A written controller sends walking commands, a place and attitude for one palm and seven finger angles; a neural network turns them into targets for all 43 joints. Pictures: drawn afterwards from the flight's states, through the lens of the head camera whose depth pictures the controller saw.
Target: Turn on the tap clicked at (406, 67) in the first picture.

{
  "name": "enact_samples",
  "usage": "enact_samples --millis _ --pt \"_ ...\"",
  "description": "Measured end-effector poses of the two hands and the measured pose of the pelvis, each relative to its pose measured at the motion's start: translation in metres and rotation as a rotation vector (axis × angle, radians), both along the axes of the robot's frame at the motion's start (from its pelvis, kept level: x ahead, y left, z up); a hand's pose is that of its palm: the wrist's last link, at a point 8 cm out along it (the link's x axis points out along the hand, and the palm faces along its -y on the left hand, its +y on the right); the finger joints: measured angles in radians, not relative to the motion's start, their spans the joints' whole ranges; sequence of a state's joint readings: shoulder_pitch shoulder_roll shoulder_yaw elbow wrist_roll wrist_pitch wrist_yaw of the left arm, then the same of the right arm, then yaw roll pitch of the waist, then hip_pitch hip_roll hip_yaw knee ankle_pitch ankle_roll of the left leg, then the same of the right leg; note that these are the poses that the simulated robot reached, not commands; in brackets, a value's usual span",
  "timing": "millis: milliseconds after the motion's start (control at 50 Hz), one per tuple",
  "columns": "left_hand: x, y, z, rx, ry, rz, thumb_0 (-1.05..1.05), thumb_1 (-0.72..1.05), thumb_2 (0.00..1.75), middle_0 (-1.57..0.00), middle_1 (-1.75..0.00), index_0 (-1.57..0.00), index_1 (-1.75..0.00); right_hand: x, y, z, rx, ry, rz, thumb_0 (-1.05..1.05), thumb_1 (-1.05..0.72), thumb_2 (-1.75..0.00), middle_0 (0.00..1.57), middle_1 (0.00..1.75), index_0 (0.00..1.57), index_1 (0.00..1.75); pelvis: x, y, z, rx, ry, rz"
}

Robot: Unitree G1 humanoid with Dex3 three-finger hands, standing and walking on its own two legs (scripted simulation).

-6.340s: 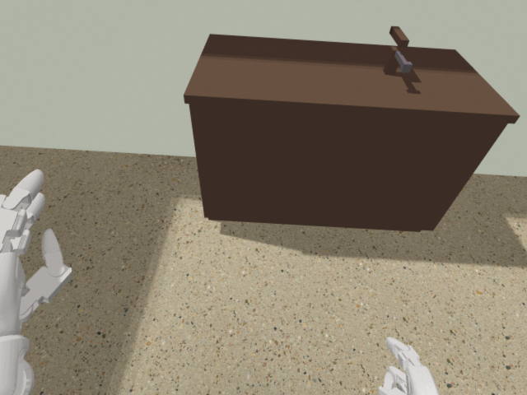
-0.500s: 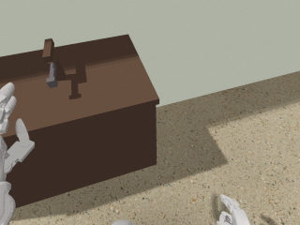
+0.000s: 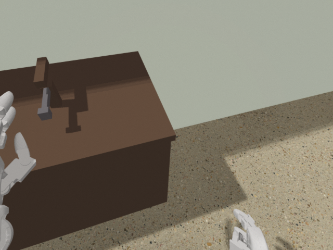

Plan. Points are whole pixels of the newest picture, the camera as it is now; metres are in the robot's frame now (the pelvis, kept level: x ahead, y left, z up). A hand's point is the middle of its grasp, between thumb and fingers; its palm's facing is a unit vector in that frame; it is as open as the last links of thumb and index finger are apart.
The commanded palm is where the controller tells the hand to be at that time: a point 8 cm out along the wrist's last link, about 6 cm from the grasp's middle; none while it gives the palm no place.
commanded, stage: come to a stop and stand still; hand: left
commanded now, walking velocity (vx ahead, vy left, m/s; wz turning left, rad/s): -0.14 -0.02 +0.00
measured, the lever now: (45, 113) +0.46 +0.39 +0.04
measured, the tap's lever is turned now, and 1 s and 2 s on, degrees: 0 0 0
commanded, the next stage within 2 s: look again from close up in 1.18 s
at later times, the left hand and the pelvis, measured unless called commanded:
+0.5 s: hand (37, 177) +0.20 +0.24 +0.16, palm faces +0.39 -0.83 -0.40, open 7.4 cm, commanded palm +0.16 +0.27 +0.18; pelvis +0.00 -0.01 +0.00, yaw +0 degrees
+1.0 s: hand (22, 209) +0.15 +0.23 +0.16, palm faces +0.39 -0.84 -0.37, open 7.4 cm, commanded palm +0.10 +0.27 +0.18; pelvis -0.06 -0.01 +0.00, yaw -1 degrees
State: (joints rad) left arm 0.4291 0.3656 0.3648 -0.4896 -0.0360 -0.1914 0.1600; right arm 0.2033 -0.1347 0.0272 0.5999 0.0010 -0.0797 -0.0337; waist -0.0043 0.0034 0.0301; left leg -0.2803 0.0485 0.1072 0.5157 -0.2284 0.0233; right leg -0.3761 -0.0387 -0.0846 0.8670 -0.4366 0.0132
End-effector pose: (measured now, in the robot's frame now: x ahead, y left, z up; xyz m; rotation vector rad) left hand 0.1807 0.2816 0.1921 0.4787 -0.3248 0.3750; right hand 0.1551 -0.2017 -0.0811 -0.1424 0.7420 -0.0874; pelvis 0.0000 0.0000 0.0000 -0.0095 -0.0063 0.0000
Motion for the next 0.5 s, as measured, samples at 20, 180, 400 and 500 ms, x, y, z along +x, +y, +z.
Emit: enact_samples --millis 20,180,400,500 --pt "0.0 -0.005 0.0 0.005 0.013 -0.008 0.01 0.89 0.9 -0.2 -0.3 -0.21 -0.3 0.002 0.003 -0.002 0.013 0.002 0.011 0.01 -0.91 -0.9 0.2 0.3 0.2 0.3 0.002 -0.002 0.0 0.001 0.002 0.0" --pt "0.003 -0.031 0.0 0.041 0.062 0.025 0.01 0.88 0.9 -0.21 -0.3 -0.22 -0.3 0.017 -0.016 -0.021 0.038 0.042 0.054 0.01 -0.9 -0.9 0.21 0.3 0.21 0.3 0.017 -0.025 -0.005 -0.001 -0.007 0.013" --pt "0.002 -0.022 -0.019 -0.01 0.108 0.013 0.01 0.88 0.9 -0.21 -0.3 -0.22 -0.3 0.02 -0.067 0.007 -0.148 0.024 -0.023 0.02 -0.91 -0.9 0.2 0.3 0.2 0.3 0.006 -0.018 -0.002 0.005 0.0 0.024" --pt "-0.017 -0.007 -0.018 -0.014 0.072 -0.009 0.01 0.88 0.9 -0.21 -0.3 -0.22 -0.3 0.01 -0.055 0.022 -0.182 0.001 -0.036 0.02 -0.91 -0.9 0.2 0.3 0.2 0.3 -0.004 -0.008 -0.002 0.016 -0.015 0.002"
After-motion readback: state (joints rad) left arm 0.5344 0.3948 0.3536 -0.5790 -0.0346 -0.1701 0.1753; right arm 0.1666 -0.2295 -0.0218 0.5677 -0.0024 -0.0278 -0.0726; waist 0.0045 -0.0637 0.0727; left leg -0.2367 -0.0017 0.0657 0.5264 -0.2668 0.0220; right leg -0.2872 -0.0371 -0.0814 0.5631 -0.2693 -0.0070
